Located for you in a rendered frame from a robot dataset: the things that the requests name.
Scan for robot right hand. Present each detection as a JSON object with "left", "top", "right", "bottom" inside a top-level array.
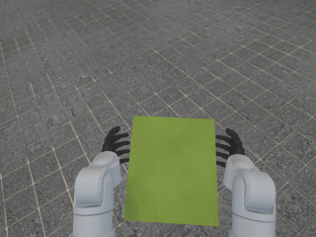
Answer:
[{"left": 215, "top": 128, "right": 245, "bottom": 168}]

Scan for robot left hand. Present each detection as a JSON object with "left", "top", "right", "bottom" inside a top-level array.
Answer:
[{"left": 101, "top": 126, "right": 130, "bottom": 164}]

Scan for robot left forearm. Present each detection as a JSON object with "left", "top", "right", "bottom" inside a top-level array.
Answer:
[{"left": 68, "top": 151, "right": 122, "bottom": 237}]

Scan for carton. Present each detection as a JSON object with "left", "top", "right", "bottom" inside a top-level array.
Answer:
[{"left": 123, "top": 116, "right": 219, "bottom": 226}]

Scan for robot right forearm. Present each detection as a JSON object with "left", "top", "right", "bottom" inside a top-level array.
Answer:
[{"left": 222, "top": 154, "right": 277, "bottom": 237}]

